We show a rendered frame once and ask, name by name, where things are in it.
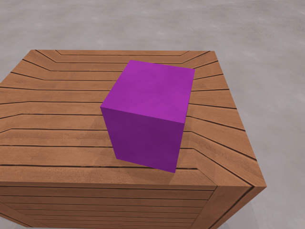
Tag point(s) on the pedestal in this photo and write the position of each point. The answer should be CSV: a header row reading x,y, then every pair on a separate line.
x,y
58,168

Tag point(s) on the carton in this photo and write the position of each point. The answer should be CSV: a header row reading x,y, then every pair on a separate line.
x,y
145,113

